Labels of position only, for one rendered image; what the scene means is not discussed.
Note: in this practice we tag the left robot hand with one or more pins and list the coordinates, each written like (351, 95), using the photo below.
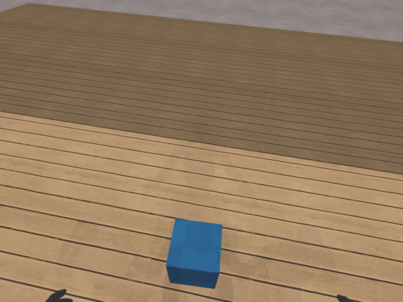
(58, 294)

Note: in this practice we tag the carton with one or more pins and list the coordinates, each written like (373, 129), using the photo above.
(194, 253)

